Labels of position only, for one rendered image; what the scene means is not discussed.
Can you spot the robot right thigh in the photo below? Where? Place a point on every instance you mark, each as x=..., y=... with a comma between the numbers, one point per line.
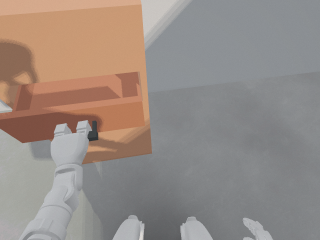
x=194, y=230

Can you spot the left robot shin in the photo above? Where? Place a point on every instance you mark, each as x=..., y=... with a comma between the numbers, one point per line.
x=133, y=217

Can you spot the left robot hand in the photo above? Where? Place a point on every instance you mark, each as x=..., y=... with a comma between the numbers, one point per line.
x=68, y=147

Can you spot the drawer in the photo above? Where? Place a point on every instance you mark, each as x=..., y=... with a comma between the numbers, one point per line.
x=114, y=101

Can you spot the right robot hand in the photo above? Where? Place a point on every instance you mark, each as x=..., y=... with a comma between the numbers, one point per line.
x=256, y=229

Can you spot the robot left forearm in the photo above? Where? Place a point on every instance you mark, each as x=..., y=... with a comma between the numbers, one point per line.
x=59, y=204

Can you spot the cabinet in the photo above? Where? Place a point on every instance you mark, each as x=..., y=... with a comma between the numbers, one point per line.
x=54, y=40

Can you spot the handle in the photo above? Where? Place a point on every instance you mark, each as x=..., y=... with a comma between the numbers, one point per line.
x=93, y=135

